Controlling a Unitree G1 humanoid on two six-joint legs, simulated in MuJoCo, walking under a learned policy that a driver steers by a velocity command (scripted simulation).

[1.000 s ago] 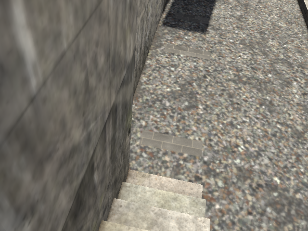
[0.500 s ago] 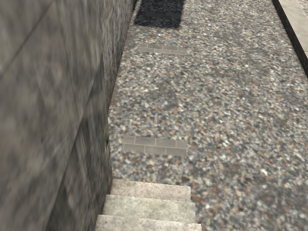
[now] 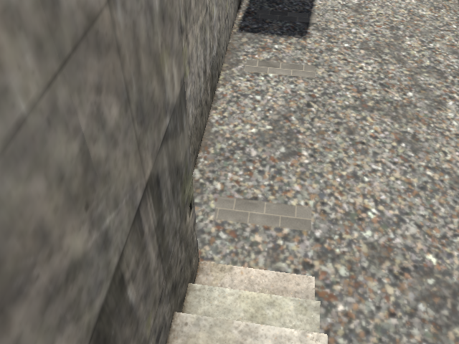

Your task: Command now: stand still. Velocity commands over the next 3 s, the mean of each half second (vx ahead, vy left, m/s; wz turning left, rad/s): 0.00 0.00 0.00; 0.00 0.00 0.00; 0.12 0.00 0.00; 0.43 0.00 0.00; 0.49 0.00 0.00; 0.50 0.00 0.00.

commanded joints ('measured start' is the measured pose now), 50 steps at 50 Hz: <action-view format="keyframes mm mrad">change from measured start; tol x4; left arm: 1 40 95 15 -36 3 -3 3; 50 56 78 15 -62 -8 8 9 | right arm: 1 71 -99 -14 0 -2 1 -1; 24 182 -101 -32 14 14 -31 11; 50 177 -103 -30 -5 3 -25 -2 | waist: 1 -20 -25 48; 19 -13 25 63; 50 -31 -5 34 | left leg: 1 60 -2 -9 6 35 27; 12 28 16 -24 -54 42 34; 18 29 9 -21 -76 -22 34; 22 22 16 -24 -69 42 38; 24 41 12 -25 -79 -1 33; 50 32 9 -12 -40 40 28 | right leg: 1 -144 -165 145 -80 167 58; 5 -148 -157 137 -85 110 54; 16 -57 -142 115 -47 115 58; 18 -79 -132 110 -63 40 58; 22 -52 -142 114 -39 162 60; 24 -55 -134 107 -46 112 61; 29 -54 -145 119 -42 188 60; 50 -89 -150 128 -58 191 45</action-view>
